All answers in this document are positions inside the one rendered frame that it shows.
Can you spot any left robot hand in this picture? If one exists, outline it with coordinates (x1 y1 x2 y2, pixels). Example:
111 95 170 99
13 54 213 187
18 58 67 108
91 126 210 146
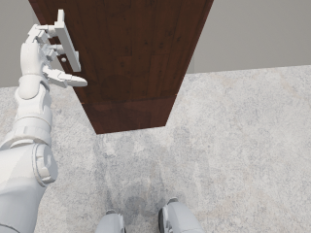
20 24 87 88

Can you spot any handle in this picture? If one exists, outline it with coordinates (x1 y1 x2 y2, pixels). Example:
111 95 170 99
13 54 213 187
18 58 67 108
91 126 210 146
54 9 81 72

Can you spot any cupboard door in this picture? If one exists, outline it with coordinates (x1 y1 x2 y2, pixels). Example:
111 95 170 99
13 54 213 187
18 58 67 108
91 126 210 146
36 0 210 104

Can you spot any left robot forearm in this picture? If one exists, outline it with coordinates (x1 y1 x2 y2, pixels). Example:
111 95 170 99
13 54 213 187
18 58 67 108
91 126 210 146
0 75 52 151

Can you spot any robot left shin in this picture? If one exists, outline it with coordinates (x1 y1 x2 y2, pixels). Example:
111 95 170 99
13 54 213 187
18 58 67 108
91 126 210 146
105 210 116 215

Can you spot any robot left thigh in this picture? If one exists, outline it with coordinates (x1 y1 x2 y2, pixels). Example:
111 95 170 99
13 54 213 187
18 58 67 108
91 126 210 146
94 213 124 233

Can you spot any robot left upper arm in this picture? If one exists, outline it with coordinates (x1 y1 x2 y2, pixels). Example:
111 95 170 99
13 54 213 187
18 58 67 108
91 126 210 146
0 143 58 233

